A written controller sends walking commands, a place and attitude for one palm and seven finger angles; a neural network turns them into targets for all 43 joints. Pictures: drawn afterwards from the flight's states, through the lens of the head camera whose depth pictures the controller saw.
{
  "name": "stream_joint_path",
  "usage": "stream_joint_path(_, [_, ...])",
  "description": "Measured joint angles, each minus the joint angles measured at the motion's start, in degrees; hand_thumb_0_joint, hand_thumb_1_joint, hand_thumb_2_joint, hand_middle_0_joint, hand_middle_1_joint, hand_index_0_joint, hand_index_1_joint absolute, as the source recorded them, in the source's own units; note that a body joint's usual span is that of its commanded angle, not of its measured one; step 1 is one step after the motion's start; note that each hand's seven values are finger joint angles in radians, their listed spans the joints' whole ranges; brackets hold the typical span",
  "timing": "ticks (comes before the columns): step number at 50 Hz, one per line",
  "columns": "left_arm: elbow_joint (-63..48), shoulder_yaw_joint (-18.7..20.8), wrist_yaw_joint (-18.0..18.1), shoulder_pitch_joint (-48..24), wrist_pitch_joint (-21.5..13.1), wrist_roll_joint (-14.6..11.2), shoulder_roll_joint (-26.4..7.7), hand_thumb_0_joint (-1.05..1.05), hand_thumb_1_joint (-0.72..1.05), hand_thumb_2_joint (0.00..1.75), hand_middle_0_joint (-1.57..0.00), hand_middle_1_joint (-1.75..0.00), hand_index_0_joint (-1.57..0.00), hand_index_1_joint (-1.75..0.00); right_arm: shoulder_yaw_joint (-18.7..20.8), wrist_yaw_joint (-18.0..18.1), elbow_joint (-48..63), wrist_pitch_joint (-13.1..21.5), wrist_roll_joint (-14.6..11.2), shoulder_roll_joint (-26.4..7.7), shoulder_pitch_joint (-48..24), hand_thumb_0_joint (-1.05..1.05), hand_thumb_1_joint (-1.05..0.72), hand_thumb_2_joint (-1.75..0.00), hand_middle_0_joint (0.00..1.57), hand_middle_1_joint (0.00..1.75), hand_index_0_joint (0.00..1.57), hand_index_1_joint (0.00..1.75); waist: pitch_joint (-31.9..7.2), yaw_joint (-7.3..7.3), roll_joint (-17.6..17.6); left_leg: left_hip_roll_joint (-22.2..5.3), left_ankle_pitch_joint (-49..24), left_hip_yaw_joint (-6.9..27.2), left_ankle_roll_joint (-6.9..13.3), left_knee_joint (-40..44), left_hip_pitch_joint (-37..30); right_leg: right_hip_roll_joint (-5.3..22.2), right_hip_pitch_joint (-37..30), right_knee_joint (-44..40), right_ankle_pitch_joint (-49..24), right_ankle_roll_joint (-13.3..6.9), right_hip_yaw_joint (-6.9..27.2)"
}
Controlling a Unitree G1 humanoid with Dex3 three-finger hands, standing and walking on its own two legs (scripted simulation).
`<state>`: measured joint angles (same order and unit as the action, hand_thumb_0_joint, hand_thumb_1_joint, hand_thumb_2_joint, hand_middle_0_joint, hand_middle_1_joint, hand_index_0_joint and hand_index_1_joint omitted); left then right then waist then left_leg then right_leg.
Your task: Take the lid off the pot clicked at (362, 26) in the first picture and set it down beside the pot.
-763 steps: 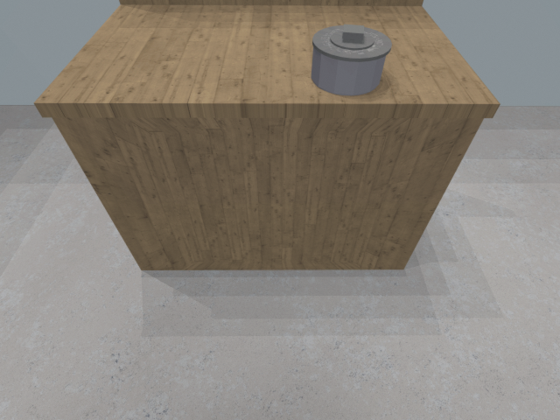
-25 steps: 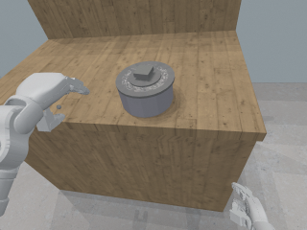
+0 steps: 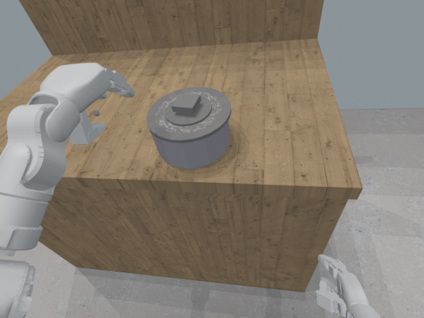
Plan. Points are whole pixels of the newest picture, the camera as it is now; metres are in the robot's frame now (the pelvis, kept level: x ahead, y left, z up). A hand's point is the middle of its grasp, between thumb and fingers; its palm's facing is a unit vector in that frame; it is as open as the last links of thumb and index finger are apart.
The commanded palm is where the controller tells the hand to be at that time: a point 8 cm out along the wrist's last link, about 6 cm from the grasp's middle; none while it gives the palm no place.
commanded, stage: move the open hand above the knob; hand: left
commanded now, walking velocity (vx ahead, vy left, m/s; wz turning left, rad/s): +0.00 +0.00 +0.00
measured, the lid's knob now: (186, 103) +0.51 +0.10 +0.15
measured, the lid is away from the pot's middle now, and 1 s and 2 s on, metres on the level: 0.00 0.01 0.01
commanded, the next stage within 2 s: none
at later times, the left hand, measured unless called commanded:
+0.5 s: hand (158, 119) +0.40 +0.12 +0.20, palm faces -0.12 +0.08 -0.99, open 9.8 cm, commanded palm +0.39 +0.14 +0.29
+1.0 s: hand (170, 78) +0.47 +0.10 +0.24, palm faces -0.10 -0.05 -0.99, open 9.8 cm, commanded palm +0.45 +0.10 +0.29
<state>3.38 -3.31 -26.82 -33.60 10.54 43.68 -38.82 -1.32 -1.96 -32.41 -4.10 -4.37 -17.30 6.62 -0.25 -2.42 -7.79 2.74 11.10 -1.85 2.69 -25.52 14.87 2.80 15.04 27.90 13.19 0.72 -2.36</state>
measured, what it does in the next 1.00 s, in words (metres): stands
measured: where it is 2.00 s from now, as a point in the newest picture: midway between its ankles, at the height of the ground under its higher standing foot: outside the picture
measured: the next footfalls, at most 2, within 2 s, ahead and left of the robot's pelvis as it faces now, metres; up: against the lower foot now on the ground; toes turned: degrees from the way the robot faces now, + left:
none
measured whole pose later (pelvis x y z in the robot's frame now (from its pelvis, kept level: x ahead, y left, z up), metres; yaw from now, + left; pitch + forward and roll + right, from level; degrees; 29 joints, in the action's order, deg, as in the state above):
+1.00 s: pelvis +0.02 -0.01 +0.00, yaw -1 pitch +4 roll +1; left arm 32.4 -17.6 -23.2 -59.2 20.6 48.3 -25.0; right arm -1.2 -2.9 -35.7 -7.0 -5.4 -16.9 10.3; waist -3.6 0.9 -6.2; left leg 2.4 12.5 -2.4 2.0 -24.8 16.0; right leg 2.4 17.2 28.9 15.3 0.1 -1.7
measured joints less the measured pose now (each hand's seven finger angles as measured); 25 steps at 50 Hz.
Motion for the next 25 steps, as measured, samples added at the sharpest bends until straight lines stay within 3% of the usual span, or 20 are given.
stream_joint_path(3, [-1.1, -0.6, -0.5, 1.5, 2.8, 0.0, 2.5, 0.0, -0.33, 1.61, -0.89, -0.08, -0.88, -0.08, 0.5, -1.0, 0.9, -1.1, -0.6, -0.5, 0.7, 0.01, -0.9, -0.9, 0.2, 0.3, 0.19, 0.3, -0.5, -0.11, -0.3, 0.0, 0.2, 0.0, 0.0, 0.0, 0.3, 0.0, 0.3, 0.0, 0.2, 0.0, 0.0])
stream_joint_path(6, [-4.7, -4.3, -1.5, 4.0, 2.3, 0.4, 4.3, 0.0, -0.33, 1.61, -0.89, -0.08, -0.88, -0.08, 0.3, -0.8, 1.0, -1.4, -0.5, -0.6, 0.3, 0.01, -0.9, -0.9, 0.2, 0.3, 0.19, 0.3, 0.0, -0.04, -0.2, 0.0, 0.6, 0.0, 0.1, -0.3, 0.0, 0.0, 0.1, 0.5, 0.7, 0.0, 0.1])
stream_joint_path(10, [-3.6, -8.1, -1.4, 0.0, -0.5, 1.1, 1.6, 0.0, -0.33, 1.61, -0.9, -0.08, -0.89, -0.08, -0.3, 0.8, -0.1, 0.0, 0.2, 0.0, -0.9, 0.01, -0.9, -0.9, 0.2, 0.3, 0.19, 0.3, 1.5, 0.41, 0.5, -0.1, 0.9, 0.2, -0.2, -0.6, -0.6, -0.1, -0.5, 0.9, 1.1, -0.2, -0.2])
stream_joint_path(13, [1.9, -6.0, -0.1, -5.6, 0.3, 0.6, 1.2, 0.0, -0.33, 1.61, -0.9, -0.08, -0.89, -0.09, -0.3, 0.8, -0.7, 0.4, 0.1, 0.4, -0.8, 0.01, -0.9, -0.9, 0.2, 0.3, 0.19, 0.3, 0.9, 0.57, 0.7, -0.2, 0.6, 0.4, -0.4, -0.1, -0.4, -0.2, -0.4, 0.4, 0.9, -0.4, -0.3])
stream_joint_path(15, [4.5, -3.4, 0.4, -6.8, 2.5, 0.5, 2.4, 0.0, -0.33, 1.61, -0.9, -0.08, -0.89, -0.09, 0.0, -0.1, -0.5, -0.4, -0.2, 0.5, -0.3, 0.01, -0.9, -0.9, 0.2, 0.3, 0.19, 0.3, -0.4, 0.57, 0.4, -0.2, 0.5, 0.3, -0.4, 0.3, -0.1, -0.2, 0.1, 0.2, 0.8, -0.4, -0.2])
stream_joint_path(17, [4.8, -3.4, 0.4, -6.3, 5.1, 0.8, 4.2, 0.0, -0.33, 1.61, -0.89, -0.08, -0.89, -0.08, 0.3, -1.2, -0.1, -1.6, -0.7, 0.2, 0.4, 0.01, -0.9, -0.9, 0.2, 0.3, 0.19, 0.3, -1.5, 0.33, 0.1, -0.2, 0.6, 0.2, -0.4, 0.3, 0.2, -0.2, 0.4, 0.2, 0.9, -0.3, -0.1])
stream_joint_path(21, [1.6, -9.7, -0.8, -3.5, 5.7, 1.7, 8.2, 0.0, -0.33, 1.61, -0.89, -0.08, -0.88, -0.08, 0.1, -1.6, 0.2, -3.0, -1.2, 0.0, -0.1, 0.01, -0.9, -0.9, 0.2, 0.3, 0.19, 0.3, -1.0, 0.31, 0.1, 0.0, 1.1, 0.2, -0.2, -0.4, 0.1, 0.0, 0.3, 1.0, 1.5, -0.2, -0.2])
stream_joint_path(25, [0.9, -14.7, -0.5, -6.7, 1.7, 2.4, 6.2, 0.0, -0.33, 1.61, -0.9, -0.08, -0.89, -0.08, -0.7, 0.5, -0.5, -0.6, -0.1, 0.8, -1.7, 0.01, -0.9, -0.9, 0.2, 0.3, 0.19, 0.3, 1.2, 1.28, 0.8, 0.0, 1.3, 0.1, -0.3, -0.7, -0.5, 0.0, -0.1, 1.6, 1.7, -0.4, 0.0])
